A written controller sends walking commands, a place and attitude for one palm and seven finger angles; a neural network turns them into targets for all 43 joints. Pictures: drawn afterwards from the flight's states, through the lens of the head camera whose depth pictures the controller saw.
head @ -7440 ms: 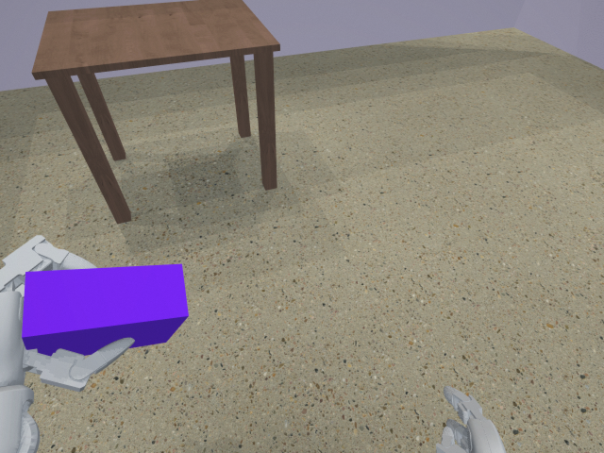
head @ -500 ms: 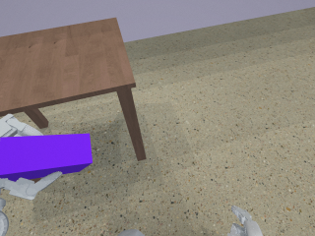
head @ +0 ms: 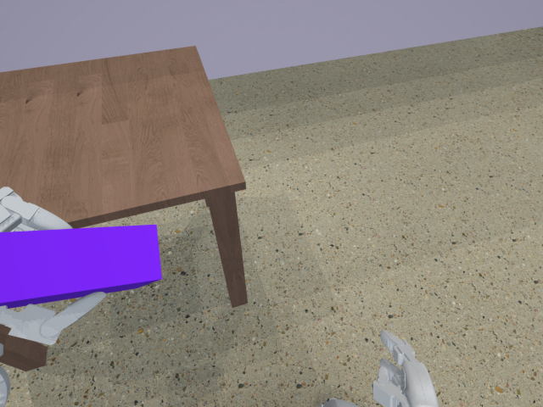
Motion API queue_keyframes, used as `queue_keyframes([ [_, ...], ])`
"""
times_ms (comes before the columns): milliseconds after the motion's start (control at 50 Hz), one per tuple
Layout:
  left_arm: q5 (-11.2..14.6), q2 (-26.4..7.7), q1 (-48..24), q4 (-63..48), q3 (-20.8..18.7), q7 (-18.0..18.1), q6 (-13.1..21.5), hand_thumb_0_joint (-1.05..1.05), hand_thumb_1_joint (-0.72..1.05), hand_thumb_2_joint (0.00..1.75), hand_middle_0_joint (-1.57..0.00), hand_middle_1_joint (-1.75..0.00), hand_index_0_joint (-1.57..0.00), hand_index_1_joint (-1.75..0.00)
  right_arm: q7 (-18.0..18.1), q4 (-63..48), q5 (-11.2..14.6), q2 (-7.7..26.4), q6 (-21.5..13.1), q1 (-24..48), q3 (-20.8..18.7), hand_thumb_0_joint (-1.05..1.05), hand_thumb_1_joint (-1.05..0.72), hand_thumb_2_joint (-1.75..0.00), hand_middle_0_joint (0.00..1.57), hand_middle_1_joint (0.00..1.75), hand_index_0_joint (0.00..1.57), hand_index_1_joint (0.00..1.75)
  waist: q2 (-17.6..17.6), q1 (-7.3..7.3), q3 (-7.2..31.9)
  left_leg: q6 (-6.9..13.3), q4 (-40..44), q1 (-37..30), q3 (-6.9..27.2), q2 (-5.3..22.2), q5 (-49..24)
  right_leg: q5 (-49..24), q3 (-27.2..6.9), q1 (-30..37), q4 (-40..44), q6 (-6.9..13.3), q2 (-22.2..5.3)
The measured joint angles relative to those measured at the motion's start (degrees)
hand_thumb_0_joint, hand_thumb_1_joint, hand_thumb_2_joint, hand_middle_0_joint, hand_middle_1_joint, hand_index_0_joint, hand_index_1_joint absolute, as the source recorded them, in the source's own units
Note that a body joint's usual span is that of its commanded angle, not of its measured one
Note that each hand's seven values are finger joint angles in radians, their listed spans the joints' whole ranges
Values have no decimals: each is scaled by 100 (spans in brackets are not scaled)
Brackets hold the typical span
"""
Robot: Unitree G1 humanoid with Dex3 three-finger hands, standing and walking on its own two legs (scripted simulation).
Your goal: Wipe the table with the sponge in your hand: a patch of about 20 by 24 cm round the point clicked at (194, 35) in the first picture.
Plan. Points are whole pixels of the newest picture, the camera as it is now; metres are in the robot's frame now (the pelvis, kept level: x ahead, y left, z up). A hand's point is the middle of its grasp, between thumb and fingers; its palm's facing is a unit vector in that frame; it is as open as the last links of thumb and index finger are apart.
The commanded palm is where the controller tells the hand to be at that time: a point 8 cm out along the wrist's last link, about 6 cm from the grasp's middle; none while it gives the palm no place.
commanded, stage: take the last steps up to it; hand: left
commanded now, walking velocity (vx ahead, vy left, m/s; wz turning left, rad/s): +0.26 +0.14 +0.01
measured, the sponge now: (103, 264) +0.24 +0.20 +0.16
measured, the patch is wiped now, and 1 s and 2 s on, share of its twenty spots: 0.00 0.00 0.00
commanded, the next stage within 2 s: come to a stop and stand still in 0.60 s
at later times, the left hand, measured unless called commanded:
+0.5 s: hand (50, 190) +0.32 +0.29 +0.17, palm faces +0.38 -0.81 -0.45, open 9.8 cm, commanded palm +0.27 +0.33 +0.18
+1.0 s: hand (79, 164) +0.37 +0.28 +0.16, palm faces +0.32 -0.84 -0.44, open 9.8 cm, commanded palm +0.31 +0.33 +0.18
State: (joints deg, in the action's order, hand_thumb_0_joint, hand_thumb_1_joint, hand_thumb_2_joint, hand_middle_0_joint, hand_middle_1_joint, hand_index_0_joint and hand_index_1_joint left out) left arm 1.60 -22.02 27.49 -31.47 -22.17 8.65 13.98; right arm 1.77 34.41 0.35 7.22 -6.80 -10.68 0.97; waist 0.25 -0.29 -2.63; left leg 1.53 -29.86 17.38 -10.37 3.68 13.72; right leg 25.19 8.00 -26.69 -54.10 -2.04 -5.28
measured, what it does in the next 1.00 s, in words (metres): walks ahead: right foot, then left foot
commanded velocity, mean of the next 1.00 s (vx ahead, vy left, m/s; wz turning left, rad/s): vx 0.10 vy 0.08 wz -0.03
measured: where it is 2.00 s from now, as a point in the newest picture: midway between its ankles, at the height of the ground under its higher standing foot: outside the picture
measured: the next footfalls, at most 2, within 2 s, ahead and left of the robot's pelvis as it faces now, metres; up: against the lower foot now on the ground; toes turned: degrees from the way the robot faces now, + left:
right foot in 0.10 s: +0.08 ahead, -0.09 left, +0.00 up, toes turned -10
left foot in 0.44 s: +0.20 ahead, +0.18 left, +0.00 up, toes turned +9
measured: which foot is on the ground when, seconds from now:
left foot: down 0.00-0.10, up 0.12-0.42, down 0.44-0.80, up 0.82-1.00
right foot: up 0.00-0.08, down 0.10-0.46, up 0.48-0.76, down 0.78-1.00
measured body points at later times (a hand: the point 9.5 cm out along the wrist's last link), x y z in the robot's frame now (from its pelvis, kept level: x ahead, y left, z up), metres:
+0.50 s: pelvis +0.10 +0.05 -0.01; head +0.13 +0.06 +0.44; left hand +0.30 +0.33 +0.19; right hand +0.27 -0.22 -0.08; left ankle +0.16 +0.17 -0.74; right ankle +0.04 -0.08 -0.71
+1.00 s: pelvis +0.14 +0.06 +0.00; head +0.17 +0.05 +0.45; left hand +0.35 +0.32 +0.19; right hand +0.29 -0.18 -0.10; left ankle +0.15 +0.19 -0.72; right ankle +0.13 -0.02 -0.73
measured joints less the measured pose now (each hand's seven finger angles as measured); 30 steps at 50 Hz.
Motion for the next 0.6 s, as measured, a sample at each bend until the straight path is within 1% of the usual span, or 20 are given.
queue_keyframes([
  [40, 0, -16, 135, -18, 80, -27, -10, 0, -47, 99, -78, -134, -78, -134, 31, 36, -21, -16, 0, -96, 70, 1, -90, -90, 21, 30, 20, 30, -87, 39, 25, -25, 19, -85, 7, -24, 65, -105, 106, 242, 736, -12, 65],
  [80, -15, -89, 186, 74, 96, -40, -63, 0, -47, 99, -78, -134, -78, -134, 74, 78, -32, 1, 45, -186, 113, 1, -90, -90, 21, 30, 21, 30, -149, 86, 58, -66, -152, -105, 22, -51, 228, -327, 204, 611, 1549, 14, 136],
  [100, -35, -134, 174, 136, 79, -38, -93, 0, -47, 99, -78, -134, -78, -134, 92, 91, -35, 25, 79, -224, 123, 1, -90, -90, 21, 30, 21, 30, -156, 107, 85, -89, -345, -59, 28, -73, 364, -588, 198, 776, 1913, 119, 150],
  [120, -64, -105, 113, 240, 93, -41, -109, 0, -47, 99, -78, -134, -78, -134, 104, 140, -39, 92, 128, -217, 113, 1, -90, -90, 21, 30, 21, 30, -252, 131, 82, -69, -635, 22, 78, -28, 582, -787, 223, 790, 1888, 290, 185],
  [140, -68, -53, 30, 361, 118, -47, -130, 0, -47, 99, -78, -134, -78, -134, 106, 228, -43, 165, 182, -184, 90, 1, -90, -90, 21, 30, 21, 30, -316, 150, 71, -86, -1102, 169, 204, -40, 896, -743, 241, 782, 1758, 411, 191],
  [160, -50, 11, -62, 483, 147, -49, -152, 0, -47, 99, -78, -134, -78, -134, 87, 327, -47, 236, 230, -145, 58, 1, -90, -90, 21, 30, 21, 30, -324, 167, 51, -136, -1710, 366, 359, -109, 1080, -641, 240, 811, 1687, 476, 167],
  [200, -19, 165, -203, 658, 184, -44, -190, 0, -47, 99, -78, -134, -78, -134, 48, 464, -41, 379, 314, -81, 5, 2, -90, -90, 21, 30, 21, 30, -259, 196, -2, -228, -2818, 749, 582, -227, 1134, -534, 194, 959, 1762, 487, 99],
  [220, -27, 241, -225, 703, 195, -33, -177, 0, -47, 99, -78, -134, -78, -134, 45, 487, -49, 452, 341, -59, -15, 2, -90, -90, 21, 30, 21, 30, -231, 176, -26, -265, -3146, 908, 642, -226, 1073, -555, 186, 1060, 1885, 446, 74],
  [240, -44, 296, -214, 718, 204, -20, -147, 0, -47, 99, -78, -134, -78, -134, 46, 482, -58, 515, 363, -41, -39, 2, -90, -90, 21, 30, 21, 30, -198, 141, -48, -289, -3283, 1036, 673, -197, 987, -605, 184, 1155, 2024, 392, 48],
  [260, -63, 328, -179, 698, 212, -10, -113, 0, -47, 99, -78, -134, -78, -134, 47, 451, -66, 566, 381, -25, -69, 2, -90, -90, 21, 30, 21, 30, -149, 102, -75, -301, -3217, 1116, 674, -152, 899, -651, 178, 1238, 2153, 368, 18],
  [280, -81, 334, -130, 643, 219, -4, -81, 0, -47, 99, -78, -134, -78, -134, 54, 403, -71, 604, 392, -10, -104, 2, -90, -90, 21, 30, 21, 30, -81, 68, -113, -301, -2952, 1128, 647, -101, 823, -686, 162, 1313, 2260, 350, -20],
  [340, -115, 244, 80, 358, 225, 13, 11, 0, -47, 99, -78, -134, -78, -134, 78, 172, -97, 694, 399, 1, -219, 2, -91, -90, 20, 30, 20, 30, 111, 2, -211, -274, -1725, 939, 486, 17, 539, -705, 91, 1469, 2430, 262, -127],
  [400, -124, 96, 249, 50, 189, 44, 48, 0, -47, 99, -78, -134, -78, -134, 111, -37, -99, 772, 383, -16, -334, 2, -91, -90, 20, 30, 20, 30, 218, -10, -262, -249, -627, 559, 303, -9, 169, -573, 9, 1565, 2344, 123, -205],
  [440, -119, 4, 299, -105, 127, 66, 74, 0, -47, 99, -78, -134, -78, -134, 151, -172, -89, 834, 374, -48, -396, 2, -91, -90, 20, 30, 20, 30, 178, 10, -227, -214, 54, 174, 158, -31, -216, -354, -65, 1549, 2052, 8, -201],
  [460, -108, -67, 243, -120, 72, 78, 97, 0, -47, 99, -78, -134, -78, -134, 174, -200, -73, 814, 359, -28, -438, 2, -91, -90, 20, 30, 20, 30, 205, 18, -220, -151, 86, 129, 103, -52, -490, -207, -133, 1457, 1753, -12, -242],
  [480, -97, -140, 104, -54, 26, 88, 108, 0, -47, 99, -78, -134, -78, -134, 191, -197, -47, 735, 358, 21, -470, 2, -91, -90, 20, 30, 20, 30, 289, 41, -244, -95, -110, 158, 36, -90, -421, 76, -269, 1301, 1284, 15, -275],
  [500, -102, -189, -48, 71, -5, 95, 120, 0, -47, 99, -78, -134, -78, -134, 201, -181, -40, 652, 347, 65, -466, 2, -91, -90, 20, 30, 20, 30, 320, 55, -238, -50, -274, 192, 1, -90, -260, 409, -396, 1078, 679, 50, -215],
  [540, -96, -228, -268, 319, -57, 91, 73, 0, -47, 99, -78, -134, -78, -134, 175, -138, -32, 480, 308, 126, -382, 2, -91, -90, 20, 30, 20, 30, 275, 10, -174, 7, -366, 212, 18, -48, -48, 667, -446, 652, -344, 80, -36],
  [560, -85, -220, -321, 376, -78, 86, 24, 0, -47, 99, -78, -134, -78, -134, 144, -118, -20, 392, 280, 138, -322, 2, -91, -90, 20, 30, 20, 30, 249, -13, -142, 20, -324, 196, 29, -32, -29, 626, -406, 489, -603, 74, 19],
  [600, -59, -156, -300, 320, -88, 72, -64, -1, -47, 99, -78, -134, -78, -134, 79, -105, -4, 239, 217, 124, -189, 1, -91, -90, 20, 30, 20, 30, 199, -23, -98, 4, -182, 136, 15, -4, -78, 407, -280, 283, -637, 55, 70],
])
